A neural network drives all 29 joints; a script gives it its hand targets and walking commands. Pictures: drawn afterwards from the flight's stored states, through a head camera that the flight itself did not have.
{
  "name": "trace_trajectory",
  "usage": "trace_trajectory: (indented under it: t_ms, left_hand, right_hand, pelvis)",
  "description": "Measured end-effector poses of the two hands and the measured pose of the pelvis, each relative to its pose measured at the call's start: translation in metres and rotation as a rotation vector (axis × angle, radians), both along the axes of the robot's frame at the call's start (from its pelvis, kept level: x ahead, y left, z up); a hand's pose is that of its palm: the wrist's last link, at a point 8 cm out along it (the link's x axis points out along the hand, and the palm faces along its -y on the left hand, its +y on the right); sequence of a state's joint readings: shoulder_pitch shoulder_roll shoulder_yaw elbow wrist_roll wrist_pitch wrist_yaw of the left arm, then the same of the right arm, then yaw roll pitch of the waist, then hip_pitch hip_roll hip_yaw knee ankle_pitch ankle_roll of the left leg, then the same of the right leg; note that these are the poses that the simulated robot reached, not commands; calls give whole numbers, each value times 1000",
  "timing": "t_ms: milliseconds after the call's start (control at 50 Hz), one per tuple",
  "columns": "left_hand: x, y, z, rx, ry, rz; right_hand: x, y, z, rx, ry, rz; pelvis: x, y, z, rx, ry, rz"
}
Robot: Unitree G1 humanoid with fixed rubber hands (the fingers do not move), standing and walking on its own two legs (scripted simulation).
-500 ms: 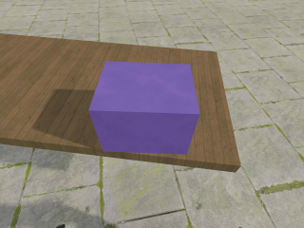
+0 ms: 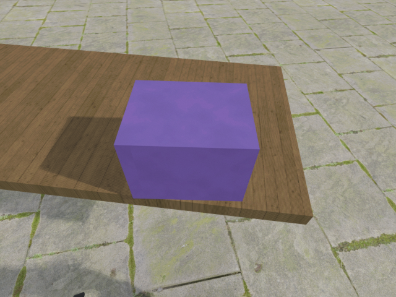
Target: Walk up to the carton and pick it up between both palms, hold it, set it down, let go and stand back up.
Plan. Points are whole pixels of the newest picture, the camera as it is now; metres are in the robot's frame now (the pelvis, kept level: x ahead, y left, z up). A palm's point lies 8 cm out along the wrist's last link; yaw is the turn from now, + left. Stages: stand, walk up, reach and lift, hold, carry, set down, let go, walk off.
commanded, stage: stand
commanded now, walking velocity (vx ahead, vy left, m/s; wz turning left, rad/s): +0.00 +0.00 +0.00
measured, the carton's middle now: (189, 141) +0.46 +0.02 +0.03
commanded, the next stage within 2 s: none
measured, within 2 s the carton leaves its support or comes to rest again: neither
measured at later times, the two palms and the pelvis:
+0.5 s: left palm out of the picture +0.08 +0.26 -0.10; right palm out of the picture +0.06 -0.27 -0.10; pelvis +0.00 +0.00 +0.00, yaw +0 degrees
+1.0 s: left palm out of the picture +0.08 +0.26 -0.10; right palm out of the picture +0.06 -0.27 -0.10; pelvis +0.00 +0.00 +0.00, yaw -1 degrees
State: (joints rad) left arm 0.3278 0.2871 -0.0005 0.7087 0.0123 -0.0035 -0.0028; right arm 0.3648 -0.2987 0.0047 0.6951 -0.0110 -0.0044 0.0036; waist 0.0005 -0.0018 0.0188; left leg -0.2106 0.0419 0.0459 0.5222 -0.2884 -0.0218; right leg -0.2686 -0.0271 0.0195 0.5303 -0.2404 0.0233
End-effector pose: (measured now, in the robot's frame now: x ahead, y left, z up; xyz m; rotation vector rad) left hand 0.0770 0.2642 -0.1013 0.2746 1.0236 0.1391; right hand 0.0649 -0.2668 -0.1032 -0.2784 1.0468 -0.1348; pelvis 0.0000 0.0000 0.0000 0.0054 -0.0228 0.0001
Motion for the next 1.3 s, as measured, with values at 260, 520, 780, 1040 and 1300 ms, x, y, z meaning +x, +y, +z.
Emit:
trace_trajectory:
  t_ms: [260, 520, 780, 1040, 1300]
  left_hand:
    - [1, 0, 0, 0, 4, -1]
    - [3, 0, -1, 0, 7, -3]
    - [4, 0, -1, 0, 11, -5]
    - [5, 0, -1, 0, 14, -7]
    - [6, 0, -2, 0, 16, -9]
  right_hand:
    - [-1, 0, 0, 0, 5, -6]
    - [-2, 0, -1, -1, 9, -11]
    - [-4, -1, -1, -1, 14, -16]
    - [-5, -1, -1, -1, 18, -21]
    - [-7, -1, -1, -1, 22, -26]
  pelvis:
    - [1, 0, 0, 0, 1, -3]
    - [2, 0, 0, 1, 1, -6]
    - [3, 0, 0, 1, 2, -9]
    - [3, 1, 1, 1, 2, -13]
    - [3, 1, 1, 1, 2, -16]
